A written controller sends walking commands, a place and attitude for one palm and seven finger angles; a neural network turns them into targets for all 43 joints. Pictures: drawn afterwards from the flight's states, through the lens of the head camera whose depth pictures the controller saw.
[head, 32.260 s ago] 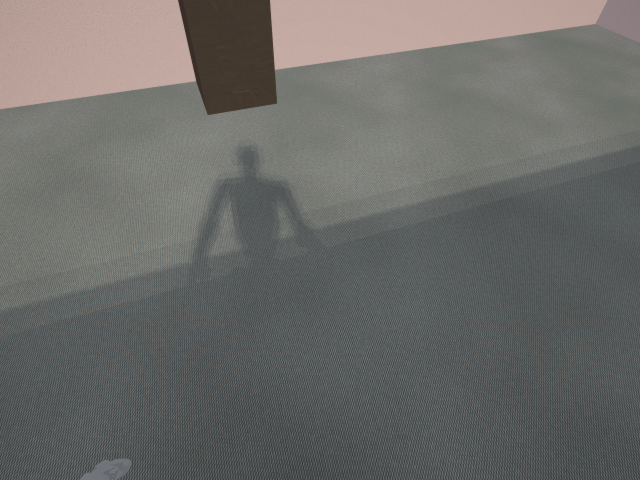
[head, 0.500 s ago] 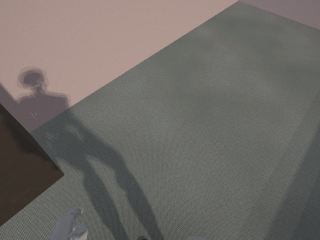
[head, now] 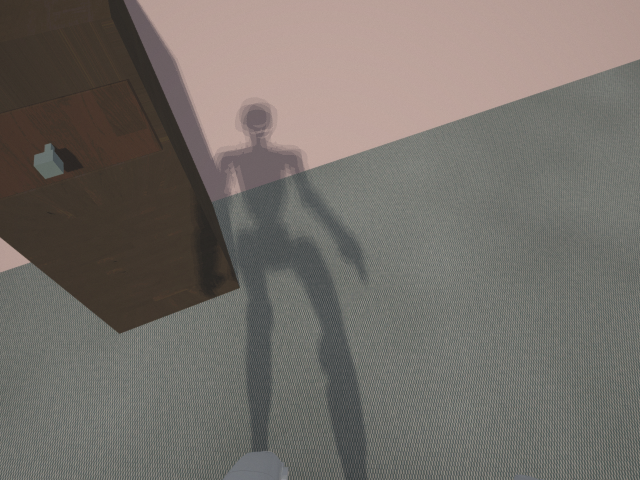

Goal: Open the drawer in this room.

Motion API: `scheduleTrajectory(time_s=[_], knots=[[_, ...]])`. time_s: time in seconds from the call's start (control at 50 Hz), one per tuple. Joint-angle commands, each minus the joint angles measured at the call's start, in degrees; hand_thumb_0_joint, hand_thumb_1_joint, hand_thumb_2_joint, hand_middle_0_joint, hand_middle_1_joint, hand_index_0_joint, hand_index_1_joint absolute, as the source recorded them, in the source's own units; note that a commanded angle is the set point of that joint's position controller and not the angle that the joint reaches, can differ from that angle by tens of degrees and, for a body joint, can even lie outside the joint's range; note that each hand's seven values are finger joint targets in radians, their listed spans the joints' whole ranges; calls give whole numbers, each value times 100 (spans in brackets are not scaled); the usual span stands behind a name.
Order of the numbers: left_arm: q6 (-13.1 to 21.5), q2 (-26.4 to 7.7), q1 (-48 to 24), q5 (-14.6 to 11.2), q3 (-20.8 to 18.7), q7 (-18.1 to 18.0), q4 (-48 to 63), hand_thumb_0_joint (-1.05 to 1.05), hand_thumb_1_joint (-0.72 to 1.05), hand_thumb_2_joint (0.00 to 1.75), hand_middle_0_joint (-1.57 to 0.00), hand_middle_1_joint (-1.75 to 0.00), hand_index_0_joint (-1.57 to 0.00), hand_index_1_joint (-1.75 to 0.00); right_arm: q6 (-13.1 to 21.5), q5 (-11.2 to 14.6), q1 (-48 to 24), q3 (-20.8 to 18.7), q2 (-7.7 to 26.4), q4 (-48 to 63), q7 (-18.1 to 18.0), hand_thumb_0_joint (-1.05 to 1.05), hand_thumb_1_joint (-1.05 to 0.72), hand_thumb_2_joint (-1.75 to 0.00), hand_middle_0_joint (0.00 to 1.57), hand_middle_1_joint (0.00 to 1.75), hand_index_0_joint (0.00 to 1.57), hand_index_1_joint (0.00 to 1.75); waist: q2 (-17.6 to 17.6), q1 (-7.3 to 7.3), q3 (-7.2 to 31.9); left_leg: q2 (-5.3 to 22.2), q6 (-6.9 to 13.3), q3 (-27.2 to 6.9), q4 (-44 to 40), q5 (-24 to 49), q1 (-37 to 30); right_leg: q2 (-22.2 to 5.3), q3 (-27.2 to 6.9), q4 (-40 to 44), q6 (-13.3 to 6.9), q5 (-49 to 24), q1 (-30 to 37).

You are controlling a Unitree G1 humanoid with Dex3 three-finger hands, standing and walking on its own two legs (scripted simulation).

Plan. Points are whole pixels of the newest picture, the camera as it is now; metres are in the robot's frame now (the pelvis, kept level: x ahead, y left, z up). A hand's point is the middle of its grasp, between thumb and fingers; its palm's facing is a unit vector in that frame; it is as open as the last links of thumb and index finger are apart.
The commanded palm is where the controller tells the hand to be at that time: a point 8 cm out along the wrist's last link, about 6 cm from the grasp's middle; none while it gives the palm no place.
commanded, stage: turn to face it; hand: left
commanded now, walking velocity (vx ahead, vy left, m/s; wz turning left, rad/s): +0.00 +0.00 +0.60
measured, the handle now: (49, 158) +0.63 +0.60 -0.02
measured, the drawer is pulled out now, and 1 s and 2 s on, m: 0.00 0.00 0.00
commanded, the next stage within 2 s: take the last steps up to it in 0.68 s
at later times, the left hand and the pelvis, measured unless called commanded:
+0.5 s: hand out of the picture +0.06 +0.25 -0.16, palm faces +0.27 -0.93 -0.26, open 7.4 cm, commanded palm none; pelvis +0.00 +0.02 +0.00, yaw +14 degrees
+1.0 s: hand out of the picture -0.06 +0.16 -0.16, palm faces +0.47 -0.85 -0.25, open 7.3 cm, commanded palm none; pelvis +0.01 -0.02 +0.00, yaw +24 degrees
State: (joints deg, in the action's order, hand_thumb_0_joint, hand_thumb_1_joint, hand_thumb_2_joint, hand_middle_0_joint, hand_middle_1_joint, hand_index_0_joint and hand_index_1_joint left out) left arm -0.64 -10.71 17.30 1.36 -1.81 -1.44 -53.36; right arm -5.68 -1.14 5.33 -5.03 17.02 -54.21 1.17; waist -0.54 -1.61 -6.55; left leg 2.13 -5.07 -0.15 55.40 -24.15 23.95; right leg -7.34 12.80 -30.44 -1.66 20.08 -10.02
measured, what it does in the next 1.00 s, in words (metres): steps on the spot, turning left: left foot, then right foot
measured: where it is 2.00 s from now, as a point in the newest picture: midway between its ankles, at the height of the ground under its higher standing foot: (284, 441)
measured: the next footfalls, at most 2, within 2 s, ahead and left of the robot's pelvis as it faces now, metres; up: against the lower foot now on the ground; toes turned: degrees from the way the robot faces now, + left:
left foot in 0.14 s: +0.01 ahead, +0.15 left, +0.00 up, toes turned +10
right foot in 0.60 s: +0.08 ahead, -0.10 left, +0.00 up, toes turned +11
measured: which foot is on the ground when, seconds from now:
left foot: up 0.00-0.12, down 0.14-0.60, up 0.62-1.00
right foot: down 0.00-0.14, up 0.16-0.58, down 0.60-1.00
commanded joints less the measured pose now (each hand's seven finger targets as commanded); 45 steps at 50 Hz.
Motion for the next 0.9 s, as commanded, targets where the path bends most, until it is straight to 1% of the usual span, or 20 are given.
scheduleTrajectory(time_s=[0.0, 0.04, 0.08, 0.1, 0.12, 0.14, 0.2, 0.24, 0.34, 0.42, 0.48, 0.52, 0.54, 0.56, 0.58, 0.6, 0.62, 0.66, 0.72, 0.88], knots=[[94, -1354, 328, 29, -368, -49, 236, 0, 90, 90, -20, -30, -20, -30, 266, 67, -491, 93, 101, 655, 14, 0, -90, -90, 20, 30, 20, 30, 1408, -191, 738, -119, 170, 441, -1058, -151, 70, -1340, -975, 520, -563, -4217, 961], [75, -1413, 241, 27, -399, -40, 200, 0, 90, 90, -20, -30, -20, -30, 323, 76, -323, 99, 112, 650, 4, 0, -90, -90, 20, 30, 20, 30, 1380, -102, 926, -161, 251, 585, -1856, 107, -381, -1356, -788, 220, -436, -4177, 995], [71, -1432, 123, -45, -410, -13, 198, 0, 90, 90, -20, -30, -20, -30, 402, 40, 191, 40, 331, 537, -7, 0, -90, -90, 20, 30, 20, 30, 1031, 239, 1247, -151, 379, 597, -3206, 1417, -1605, -1210, -340, -767, -56, -3802, 509], [63, -1249, 98, -88, -391, 24, 304, 0, 90, 90, -20, -30, -20, -30, 462, 7, 577, -96, 860, 450, -38, 0, -90, -90, 20, 30, 20, 30, -116, 463, 1601, 718, 755, -405, -3397, 2859, -2912, -795, -129, -1912, 290, -2151, -715], [54, -900, -161, -99, -255, 58, 498, 0, 90, 90, -20, -30, -20, -30, 462, 44, 953, -261, 1450, 397, -72, 0, -90, -90, 20, 30, 20, 30, -1595, 665, 1700, 2095, 1430, -2084, -3189, 5579, -3534, -58, -341, -3042, 621, 1651, -2220], [-45, -990, -297, -60, -259, 6, 590, 0, 90, 90, -20, -30, -20, -30, 396, 97, 1093, -232, 1423, 282, -80, 0, -90, -90, 20, 30, 20, 30, -1252, 647, 1681, 2312, 1811, -1702, -3069, 6088, -3314, -111, -821, -3353, 602, 1888, -2343], [-117, -1012, -537, -66, -307, 17, 414, 0, 90, 90, -20, -30, -20, -30, 427, 23, 315, -106, 898, 442, -209, 0, -90, -90, 20, 30, 20, 30, -1196, 373, 834, 1481, 1627, -1165, -3200, 5251, -2249, -94, -1146, -3603, 685, 1005, -2306], [-115, -966, -391, -65, -322, 65, 325, 0, 90, 90, -20, -30, -20, -30, 462, 18, 73, -53, 754, 524, -195, 0, -90, -90, 20, 30, 20, 30, -880, 193, 679, 1166, 1435, -907, -3311, 4580, -1820, -2, -1101, -3516, 702, 619, -2026], [-141, -870, -506, -58, -289, 63, 376, 0, 90, 90, -20, -30, -20, -30, 503, 19, 290, -57, 687, 488, -163, 0, -90, -90, 20, 30, 20, 30, -829, 180, 646, 1013, 1425, -1088, -3573, 3622, -1520, 126, -1122, -3044, 756, 283, -1863], [-112, -778, -909, -79, -239, 54, 550, 0, 90, 90, -20, -30, -20, -30, 489, -13, 547, -90, 641, 425, -168, 0, -90, -90, 20, 30, 20, 30, -975, 312, 676, 1028, 1508, -1390, -3432, 3737, -1547, 266, -1082, -2187, 733, 518, -1617], [-58, -672, -820, -117, -206, 49, 551, 0, 90, 90, -20, -30, -20, -30, 468, -37, 495, -112, 648, 412, -180, 0, -90, -90, 20, 30, 20, 30, -1063, 250, 826, 971, 1475, -1592, -3170, 4003, -1462, 474, -970, -1231, 664, 531, -1034], [22, -722, -547, -127, -217, 48, 441, 0, 90, 90, -20, -30, -20, -30, 467, -6, 449, -123, 605, 382, -180, 0, -90, -90, 20, 30, 20, 30, -938, 105, 966, 810, 1267, -1561, -2819, 3900, -1249, 564, -910, -165, 617, -261, -324], [90, -786, -271, -118, -242, 40, 358, 0, 90, 90, -20, -30, -20, -30, 474, 25, 464, -111, 512, 382, -177, 0, -90, -90, 20, 30, 20, 30, -704, -41, 1113, 586, 1024, -1429, -2452, 3272, -969, 399, -998, 747, 601, -1039, 315], [172, -1203, -91, -44, -305, -1, 287, 0, 90, 90, -20, -30, -20, -30, 492, 83, 622, -67, 176, 392, -142, 0, -90, -90, 20, 30, 20, 30, 386, -72, 1368, 100, 615, -882, -1682, 1829, -141, -559, -1791, 1047, 348, -1991, 1297], [194, -1641, 50, 6, -384, -40, 261, 0, 90, 90, -20, -30, -20, -30, 486, 88, 519, -3, -96, 543, -139, 0, -90, -90, 20, 30, 20, 30, 1788, -169, 1283, -578, 296, -219, -520, -965, 742, -1900, -3062, 978, -349, -3572, 1496], [165, -1559, 97, -42, -332, -48, 279, 0, 90, 90, -20, -30, -20, -30, 402, 80, 438, -49, 159, 542, -176, 0, -90, -90, 20, 30, 20, 30, 1236, -206, 1265, -362, 341, -525, 319, -1233, 447, -2096, -2848, 986, -767, -3785, 781], [175, -1317, -247, -40, -363, -101, 311, 0, 90, 90, -20, -30, -20, -30, 327, 57, 573, -77, 158, 430, -184, 0, -90, -90, 20, 30, 20, 30, 1468, -27, 1116, -227, 341, -648, 822, -935, 440, -1850, -2602, 1092, -779, -3384, 451], [145, -1085, -698, -59, -268, -72, 409, 0, 90, 90, -20, -30, -20, -30, 268, 23, 654, -88, 133, 126, -117, 0, -90, -90, 20, 30, 20, 30, 1010, 140, 596, -147, 257, -471, 1427, -265, 532, -1281, -2000, 1125, -584, -2711, 97], [182, -921, -668, -44, -238, -55, 354, 0, 90, 90, -20, -30, -20, -30, 248, 26, 811, -62, 2, -48, -65, 0, -90, -90, 20, 30, 20, 30, 995, 202, 481, -122, 183, -302, 1313, 254, 458, -996, -1418, 1221, -370, -2427, -37], [299, -939, 379, 13, -287, -7, -170, 0, 90, 90, -20, -30, -20, -30, 364, -30, 252, 31, -112, -16, 6, 0, -90, -90, 20, 30, 20, 30, 930, -248, 398, 121, 160, 68, -96, 180, 661, -1258, -1864, 1827, -521, -422, 706]])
